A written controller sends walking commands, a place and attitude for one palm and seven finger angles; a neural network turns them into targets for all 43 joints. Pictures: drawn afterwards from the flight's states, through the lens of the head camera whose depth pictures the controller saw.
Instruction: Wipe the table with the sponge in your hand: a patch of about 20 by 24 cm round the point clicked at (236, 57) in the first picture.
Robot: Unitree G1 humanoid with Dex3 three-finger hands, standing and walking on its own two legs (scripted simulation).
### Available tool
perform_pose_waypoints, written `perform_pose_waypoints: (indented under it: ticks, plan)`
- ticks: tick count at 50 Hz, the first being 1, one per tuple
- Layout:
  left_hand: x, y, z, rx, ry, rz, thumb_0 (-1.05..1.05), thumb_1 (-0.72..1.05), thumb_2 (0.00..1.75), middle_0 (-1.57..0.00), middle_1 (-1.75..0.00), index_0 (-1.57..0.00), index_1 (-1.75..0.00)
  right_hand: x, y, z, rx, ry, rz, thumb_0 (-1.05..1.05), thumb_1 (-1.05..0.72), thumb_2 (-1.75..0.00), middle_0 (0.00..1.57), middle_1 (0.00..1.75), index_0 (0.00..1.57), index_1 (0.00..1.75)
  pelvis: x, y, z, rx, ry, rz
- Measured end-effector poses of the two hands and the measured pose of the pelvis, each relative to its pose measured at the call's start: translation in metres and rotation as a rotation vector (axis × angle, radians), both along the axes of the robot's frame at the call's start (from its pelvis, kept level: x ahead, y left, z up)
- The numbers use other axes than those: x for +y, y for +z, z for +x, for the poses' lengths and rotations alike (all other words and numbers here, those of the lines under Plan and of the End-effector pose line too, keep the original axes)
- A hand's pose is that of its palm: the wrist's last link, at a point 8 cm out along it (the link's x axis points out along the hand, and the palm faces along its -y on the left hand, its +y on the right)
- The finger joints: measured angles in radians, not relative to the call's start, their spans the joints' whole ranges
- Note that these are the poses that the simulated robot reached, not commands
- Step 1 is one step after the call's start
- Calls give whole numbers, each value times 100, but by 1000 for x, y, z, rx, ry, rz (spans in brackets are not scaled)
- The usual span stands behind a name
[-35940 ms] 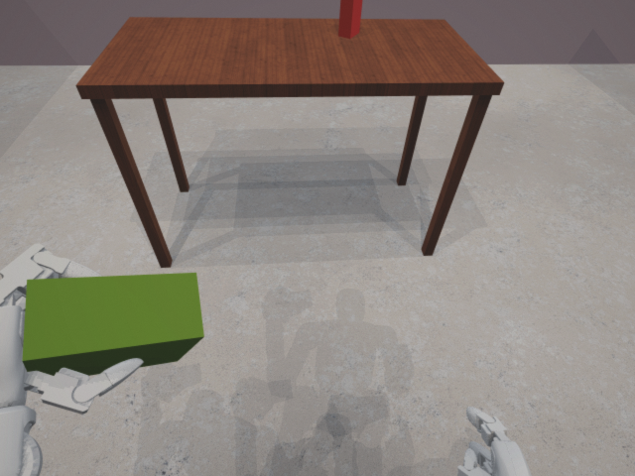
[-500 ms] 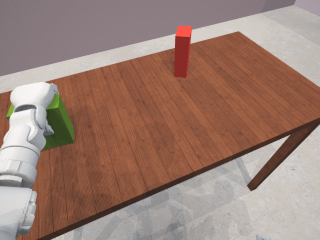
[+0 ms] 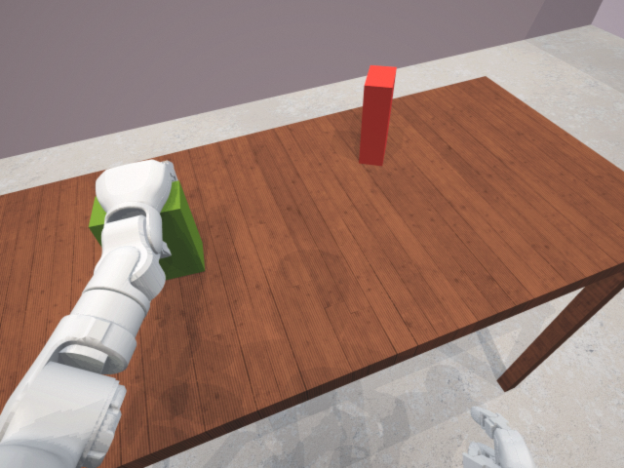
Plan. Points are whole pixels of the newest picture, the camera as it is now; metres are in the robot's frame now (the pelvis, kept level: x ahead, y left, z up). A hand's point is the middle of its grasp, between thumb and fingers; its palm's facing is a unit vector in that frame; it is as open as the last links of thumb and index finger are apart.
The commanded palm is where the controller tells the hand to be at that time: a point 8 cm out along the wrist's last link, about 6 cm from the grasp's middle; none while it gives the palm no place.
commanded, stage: slide across to the middle lane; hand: left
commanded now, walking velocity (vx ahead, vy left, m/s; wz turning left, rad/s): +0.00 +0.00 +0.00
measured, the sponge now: (158, 246) +0.40 +0.27 +0.04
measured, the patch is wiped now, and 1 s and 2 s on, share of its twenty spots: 0.55 0.60 0.85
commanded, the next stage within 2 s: wipe back along the middle lane in 0.12 s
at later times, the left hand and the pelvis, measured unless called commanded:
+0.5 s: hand (174, 217) +0.41 +0.23 +0.10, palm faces +0.00 -0.04 -1.00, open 10.3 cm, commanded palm +0.37 +0.22 +0.15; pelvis +0.01 -0.01 +0.00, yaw -1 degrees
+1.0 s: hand (170, 247) +0.36 +0.22 +0.10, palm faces +0.02 -0.05 -1.00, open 10.3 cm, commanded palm +0.32 +0.20 +0.14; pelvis -0.01 -0.02 +0.00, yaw -1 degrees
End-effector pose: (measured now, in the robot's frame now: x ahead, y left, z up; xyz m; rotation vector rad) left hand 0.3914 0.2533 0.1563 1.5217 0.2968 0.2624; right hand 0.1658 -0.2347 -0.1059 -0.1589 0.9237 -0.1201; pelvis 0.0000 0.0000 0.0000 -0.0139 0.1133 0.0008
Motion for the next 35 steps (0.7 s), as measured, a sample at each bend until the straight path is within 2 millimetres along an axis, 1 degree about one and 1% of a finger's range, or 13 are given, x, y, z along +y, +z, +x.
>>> perform_pose_waypoints:
  ticks: [4,8,14,18,22,26,30,35]
  plan:
    - [-2,0,2,12,24,4,0,-51,103,-71,-131,-73,-131,3,2,9,-10,18,4,1,-90,-90,20,30,20,30,-1,0,2,0,4,0]
    - [-5,1,5,25,32,12,0,-51,103,-71,-131,-73,-131,1,1,11,0,23,-1,1,-90,-90,20,30,20,30,-3,0,4,-1,10,-1]
    - [-17,3,10,30,6,3,0,-51,103,-71,-131,-72,-131,-6,-4,2,31,11,-12,1,-91,-90,20,30,20,30,-5,0,5,-2,12,0]
    - [-27,1,10,18,-8,0,0,-51,103,-71,-132,-72,-132,-11,-7,-6,53,-5,-9,1,-91,-90,20,30,20,30,-6,0,6,-3,4,1]
    - [-31,-1,4,-3,-4,-1,0,-50,103,-71,-132,-72,-132,-16,-8,-13,70,-20,-2,1,-91,-90,20,30,20,30,-9,0,6,-8,-8,2]
    - [-32,-2,-4,-24,13,-5,0,-50,103,-70,-132,-72,-132,-21,-7,-15,70,-29,2,1,-91,-90,20,30,20,30,-11,0,5,-17,-16,4]
    - [-32,-2,-13,-31,34,-12,0,-50,103,-70,-132,-71,-133,-24,-3,-11,50,-30,2,1,-91,-90,20,30,20,30,-13,0,3,-28,-20,5]
    - [-34,-1,-26,-30,46,-10,0,-50,103,-69,-133,-71,-133,-25,5,2,1,-21,5,1,-91,-90,20,30,20,30,-15,1,0,-42,-20,6]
